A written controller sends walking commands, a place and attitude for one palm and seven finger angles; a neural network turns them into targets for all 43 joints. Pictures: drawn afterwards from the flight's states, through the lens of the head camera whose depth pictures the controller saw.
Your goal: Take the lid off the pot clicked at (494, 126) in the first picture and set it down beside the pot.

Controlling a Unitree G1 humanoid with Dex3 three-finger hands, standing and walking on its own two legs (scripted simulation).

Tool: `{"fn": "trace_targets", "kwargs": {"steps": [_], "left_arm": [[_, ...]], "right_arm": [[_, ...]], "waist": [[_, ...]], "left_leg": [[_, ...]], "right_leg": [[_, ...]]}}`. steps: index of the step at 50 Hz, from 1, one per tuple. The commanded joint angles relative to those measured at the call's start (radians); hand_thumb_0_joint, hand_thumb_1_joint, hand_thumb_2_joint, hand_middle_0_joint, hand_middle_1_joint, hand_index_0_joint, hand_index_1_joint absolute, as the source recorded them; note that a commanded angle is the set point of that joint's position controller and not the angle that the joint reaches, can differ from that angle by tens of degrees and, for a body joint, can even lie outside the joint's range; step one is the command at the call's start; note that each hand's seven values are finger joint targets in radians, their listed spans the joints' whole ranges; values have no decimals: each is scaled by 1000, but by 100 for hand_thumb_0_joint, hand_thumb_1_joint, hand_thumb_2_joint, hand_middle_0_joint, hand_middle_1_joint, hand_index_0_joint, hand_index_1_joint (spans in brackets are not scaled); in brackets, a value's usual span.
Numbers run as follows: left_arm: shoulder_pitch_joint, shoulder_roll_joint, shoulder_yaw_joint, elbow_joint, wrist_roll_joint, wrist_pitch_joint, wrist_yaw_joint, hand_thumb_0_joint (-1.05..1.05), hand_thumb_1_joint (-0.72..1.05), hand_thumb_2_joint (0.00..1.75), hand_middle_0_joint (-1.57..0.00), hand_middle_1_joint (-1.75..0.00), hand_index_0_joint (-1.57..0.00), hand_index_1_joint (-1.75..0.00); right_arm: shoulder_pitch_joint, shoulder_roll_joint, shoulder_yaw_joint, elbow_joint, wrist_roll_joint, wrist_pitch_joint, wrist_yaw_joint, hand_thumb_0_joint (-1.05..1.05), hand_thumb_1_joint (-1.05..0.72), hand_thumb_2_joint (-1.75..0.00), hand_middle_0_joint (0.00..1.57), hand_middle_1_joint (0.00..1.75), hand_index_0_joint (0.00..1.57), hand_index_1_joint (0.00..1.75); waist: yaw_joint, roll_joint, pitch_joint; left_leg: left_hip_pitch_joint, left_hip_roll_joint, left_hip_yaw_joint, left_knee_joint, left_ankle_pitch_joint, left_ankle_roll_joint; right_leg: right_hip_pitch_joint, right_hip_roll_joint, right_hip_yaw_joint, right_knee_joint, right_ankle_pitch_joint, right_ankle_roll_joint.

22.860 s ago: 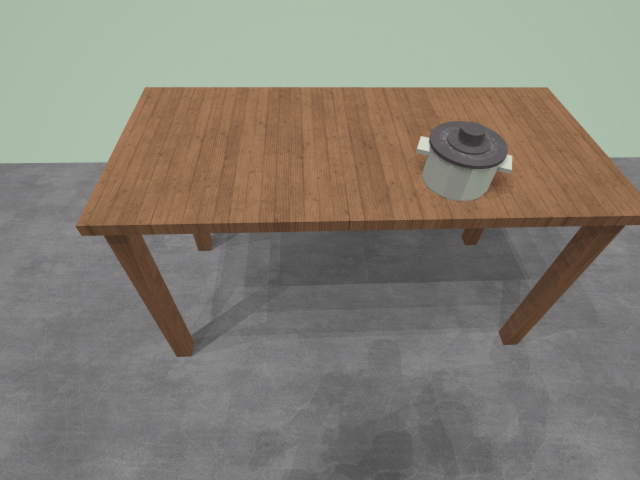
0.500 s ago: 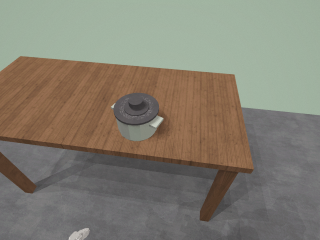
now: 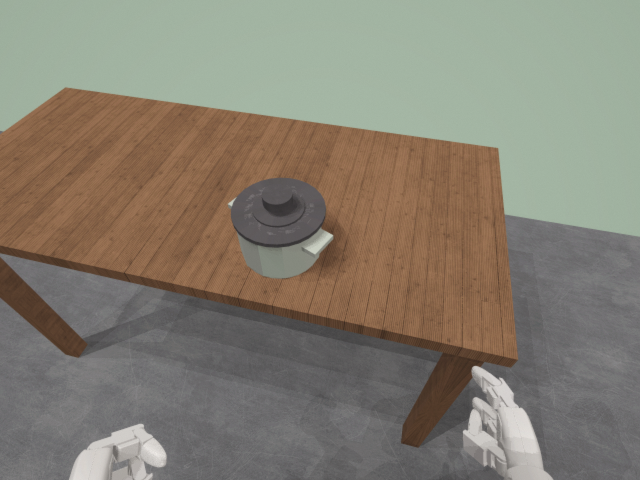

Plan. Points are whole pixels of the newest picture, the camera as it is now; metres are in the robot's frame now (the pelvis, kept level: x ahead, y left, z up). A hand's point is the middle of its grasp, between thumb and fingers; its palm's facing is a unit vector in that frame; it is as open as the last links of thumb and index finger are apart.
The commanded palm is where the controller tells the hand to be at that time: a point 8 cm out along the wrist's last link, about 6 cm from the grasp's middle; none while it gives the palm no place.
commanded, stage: raise the hand higher, near the body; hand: left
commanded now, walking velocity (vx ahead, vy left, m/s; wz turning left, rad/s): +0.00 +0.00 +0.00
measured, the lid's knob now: (277, 198) +0.53 +0.14 +0.04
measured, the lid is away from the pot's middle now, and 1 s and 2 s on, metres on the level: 0.00 0.00 0.00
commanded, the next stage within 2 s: reach forward and open the fingers in 0.88 s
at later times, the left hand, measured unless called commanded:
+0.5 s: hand (126, 432) +0.16 +0.24 +0.01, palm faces +0.23 -0.88 -0.40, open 3.1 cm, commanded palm +0.11 +0.27 +0.05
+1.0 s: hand (94, 371) +0.19 +0.25 +0.11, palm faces +0.30 -0.86 -0.42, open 3.1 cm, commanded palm +0.14 +0.28 +0.14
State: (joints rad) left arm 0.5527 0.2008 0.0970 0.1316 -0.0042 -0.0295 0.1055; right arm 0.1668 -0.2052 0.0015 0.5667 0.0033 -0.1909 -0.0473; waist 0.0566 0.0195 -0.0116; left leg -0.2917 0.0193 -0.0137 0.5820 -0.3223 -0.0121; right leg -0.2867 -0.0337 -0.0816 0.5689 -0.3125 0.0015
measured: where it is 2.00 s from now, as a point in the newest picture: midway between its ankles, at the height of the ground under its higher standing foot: outside the picture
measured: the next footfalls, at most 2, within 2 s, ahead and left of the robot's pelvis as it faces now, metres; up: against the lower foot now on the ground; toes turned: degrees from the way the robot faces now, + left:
none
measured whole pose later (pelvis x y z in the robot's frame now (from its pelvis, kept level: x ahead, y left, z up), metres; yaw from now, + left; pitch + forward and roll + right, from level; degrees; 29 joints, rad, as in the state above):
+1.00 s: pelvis +0.01 +0.02 +0.01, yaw -2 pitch -2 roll -1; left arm 0.60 0.30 0.21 -0.39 -0.01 -0.08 0.10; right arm 0.22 -0.19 0.03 0.61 0.00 -0.19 -0.05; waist 0.07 0.05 0.01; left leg -0.14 0.01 0.03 0.49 -0.31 0.01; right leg -0.15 -0.04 -0.05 0.47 -0.28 0.03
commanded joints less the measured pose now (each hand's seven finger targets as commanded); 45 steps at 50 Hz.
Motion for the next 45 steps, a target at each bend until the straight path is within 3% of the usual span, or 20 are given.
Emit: {"fn": "trace_targets", "kwargs": {"steps": [1, 3, 4, 7, 9, 11, 14, 16, 18, 19, 21, 22, 26, 27, 31, 33, 36, 38, 41, 45], "left_arm": [[-7, 144, 93, -161, 7, -44, -1, 0, 90, 90, -130, -150, -130, -150], [20, 179, 125, -264, 4, -48, 2, 0, 90, 90, -130, -150, -130, -150], [43, 184, 130, -291, 2, -44, 6, 0, 90, 90, -130, -150, -130, -150], [138, 151, 121, -276, 5, -24, 7, 0, 90, 90, -130, -150, -130, -150], [173, 134, 110, -230, 9, -16, 1, 0, 90, 90, -130, -150, -130, -150], [159, 153, 122, -262, 13, -28, -2, 0, 90, 90, -130, -150, -130, -150], [182, 191, 148, -432, 7, -54, 0, 0, 90, 90, -130, -150, -130, -150], [186, 197, 154, -491, 9, -55, 7, 0, 90, 90, -130, -150, -130, -150], [208, 161, 124, -461, 9, -46, 4, 0, 90, 90, -130, -150, -130, -150], [208, 156, 124, -438, 9, -44, 3, 0, 90, 90, -130, -150, -130, -150], [191, 145, 112, -439, 10, -50, -3, 0, 90, 90, -130, -150, -130, -150], [179, 157, 121, -470, 9, -56, -5, 0, 90, 90, -130, -150, -130, -150], [129, 198, 144, -623, 5, -79, 3, 0, 90, 90, -130, -150, -130, -150], [132, 215, 164, -636, 4, -75, 5, 0, 90, 90, -130, -150, -130, -150], [120, 173, 143, -575, 1, -73, -1, 0, 90, 90, -130, -150, -130, -150], [89, 160, 126, -605, -1, -81, -8, 0, 90, 90, -130, -150, -130, -150], [49, 195, 144, -711, -1, -99, -3, 0, 90, 90, -130, -150, -130, -150], [40, 227, 181, -741, -3, -101, 4, 0, 90, 90, -130, -150, -130, -150], [63, 215, 198, -682, -8, -101, 5, 0, 90, 90, -130, -150, -130, -150], [7, 205, 181, -727, -11, -118, 0, 0, 90, 90, -130, -150, -130, -150]], "right_arm": [[-54, -115, -53, -125, 4, -28, -19, 0, -90, -90, 20, 30, 20, 30], [-61, -104, -49, -132, 2, -40, -22, 0, -90, -90, 20, 30, 20, 30], [-60, -95, -47, -126, 1, -46, -23, 0, -90, -90, 20, 30, 20, 30], [-74, -82, -49, -106, 2, -49, -24, 0, -90, -90, 20, 30, 20, 30], [-80, -81, -58, -97, 5, -38, -25, 0, -90, -90, 20, 30, 20, 30], [-86, -85, -61, -100, 6, -37, -28, 0, -90, -90, 20, 30, 20, 30], [-88, -76, -57, -114, 8, -56, -31, 0, -90, -90, 20, 30, 20, 30], [-78, -71, -55, -109, 5, -69, -32, 0, -90, -90, 20, 30, 20, 30], [-78, -69, -53, -100, 6, -65, -32, 0, -90, -90, 20, 30, 20, 30], [-78, -70, -57, -99, 7, -60, -32, 0, -90, -90, 20, 30, 20, 30], [-79, -77, -60, -102, 8, -52, -33, 0, -90, -90, 20, 30, 20, 30], [-87, -77, -58, -107, 10, -50, -32, 0, -90, -90, 20, 30, 20, 30], [-69, -73, -45, -123, 3, -64, -32, 0, -90, -90, 20, 30, 20, 30], [-76, -73, -42, -121, 3, -64, -30, 0, -90, -90, 20, 30, 20, 30], [-75, -73, -36, -125, 1, -48, -29, 0, -90, -90, 20, 30, 20, 30], [-81, -75, -29, -135, 2, -43, -24, 0, -90, -90, 20, 30, 20, 30], [-74, -75, -20, -140, -2, -57, -19, 0, -90, -90, 20, 30, 20, 30], [-77, -70, -15, -139, -4, -63, -16, 0, -90, -90, 20, 30, 20, 30], [-81, -71, -18, -132, -4, -54, -17, 0, -90, -90, 20, 30, 20, 30], [-86, -78, -16, -133, -1, -54, -14, 0, -90, -90, 20, 30, 20, 30]], "waist": [[-32, -76, -85], [-5, 39, -154], [-1, 47, -188], [4, 12, -157], [-7, -83, -94], [-8, -105, -70], [16, 5, -146], [17, 53, -168], [5, 33, -119], [0, -19, -92], [-6, -48, -64], [-4, -31, -46], [5, 50, -111], [10, 82, -96], [-1, -21, -25], [-4, -14, -12], [5, 83, -52], [11, 90, -66], [11, -2, -27], [4, 48, -14]], "left_leg": [[14, -41, 47, -45, 244, 46], [61, -39, 53, -47, 304, 43], [81, -36, 50, -45, 340, 43], [83, -24, 44, -41, 416, 43], [45, -19, 45, -44, 382, 47], [34, -20, 47, -49, 342, 50], [96, -19, 47, -59, 399, 50], [129, -16, 46, -57, 467, 48], [124, -12, 44, -58, 475, 46], [110, -10, 42, -62, 456, 47], [106, -9, 45, -70, 420, 48], [110, -9, 44, -73, 412, 47], [162, -10, 34, -96, 427, 44], [165, -9, 33, -97, 421, 40], [131, -5, 30, -122, 371, 37], [129, -7, 30, -134, 334, 37], [164, -2, 19, -145, 358, 32], [160, -3, 16, -152, 338, 28], [142, 2, 19, -162, 315, 28], [144, 0, 26, -171, 271, 31]], "right_leg": [[36, 14, 19, -63, 275, 2], [86, 5, 25, -54, 319, -4], [101, 3, 24, -46, 344, -5], [97, 4, 12, -46, 384, -1], [69, 6, 4, -52, 375, 9], [56, 7, 6, -60, 347, 11], [102, 0, 11, -59, 357, 5], [112, -1, 10, -57, 388, 5], [89, 2, 3, -69, 391, 8], [79, 5, -3, -74, 383, 11], [64, 8, -1, -85, 360, 14], [62, 10, 0, -94, 348, 11], [99, 8, -2, -95, 323, 8], [99, 11, 2, -104, 312, 5], [86, 18, -10, -118, 285, 6], [87, 19, -8, -128, 257, 5], [110, 16, -2, -129, 247, 0], [128, 18, -2, -133, 234, -4], [124, 24, -5, -142, 228, -3], [119, 20, 3, -158, 200, -2]]}}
